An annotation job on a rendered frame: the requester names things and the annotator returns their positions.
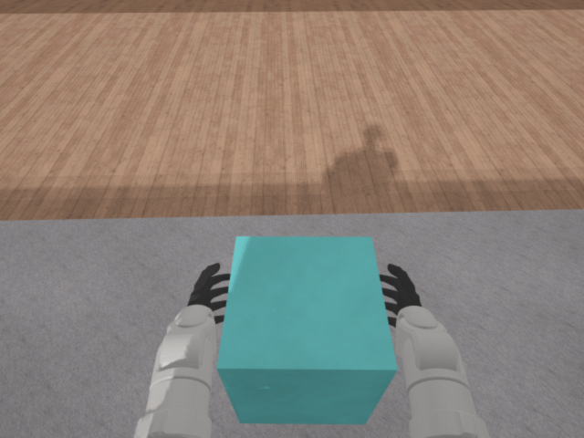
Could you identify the carton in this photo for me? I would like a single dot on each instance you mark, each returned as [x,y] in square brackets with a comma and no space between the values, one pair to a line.
[306,337]

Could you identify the right robot hand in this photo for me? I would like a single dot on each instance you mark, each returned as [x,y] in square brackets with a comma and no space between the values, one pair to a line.
[404,296]

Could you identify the right robot forearm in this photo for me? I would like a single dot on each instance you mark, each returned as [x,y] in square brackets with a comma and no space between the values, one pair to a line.
[438,389]

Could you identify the left robot hand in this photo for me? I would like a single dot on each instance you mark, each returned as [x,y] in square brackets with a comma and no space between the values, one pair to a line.
[202,295]

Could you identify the left robot forearm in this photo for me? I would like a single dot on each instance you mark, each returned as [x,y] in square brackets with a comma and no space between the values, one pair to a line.
[181,381]

